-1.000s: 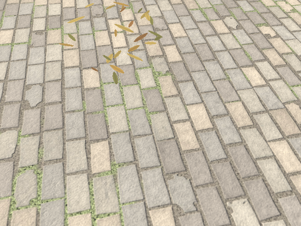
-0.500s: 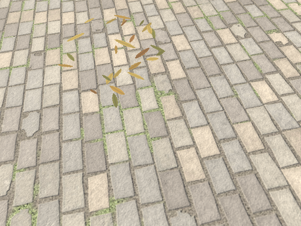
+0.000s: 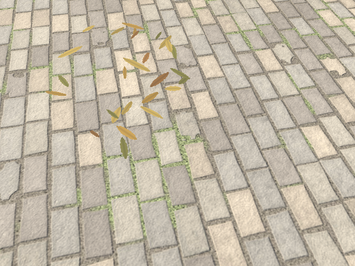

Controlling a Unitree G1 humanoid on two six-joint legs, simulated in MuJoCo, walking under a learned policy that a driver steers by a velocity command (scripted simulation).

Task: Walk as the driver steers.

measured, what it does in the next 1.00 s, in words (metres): walks ahead, turning left: right foot, then left foot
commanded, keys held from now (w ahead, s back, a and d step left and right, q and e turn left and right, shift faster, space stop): w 0.20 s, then w+q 0.80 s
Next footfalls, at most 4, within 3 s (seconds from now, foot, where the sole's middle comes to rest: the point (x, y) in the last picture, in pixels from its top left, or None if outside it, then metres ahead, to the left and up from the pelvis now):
0.34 right None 0.36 -0.16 -0.78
0.86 left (143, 235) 0.59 0.14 -0.78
1.36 right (156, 159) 0.94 0.10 -0.78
1.86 left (94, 134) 1.09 0.40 -0.78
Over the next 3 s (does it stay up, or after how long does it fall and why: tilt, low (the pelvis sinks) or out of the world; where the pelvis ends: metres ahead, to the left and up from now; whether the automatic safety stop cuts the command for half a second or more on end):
stays up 1.60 0.33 -0.02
